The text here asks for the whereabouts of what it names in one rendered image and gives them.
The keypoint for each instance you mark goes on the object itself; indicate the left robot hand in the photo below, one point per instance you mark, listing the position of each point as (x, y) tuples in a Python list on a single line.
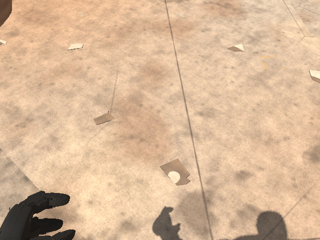
[(19, 224)]

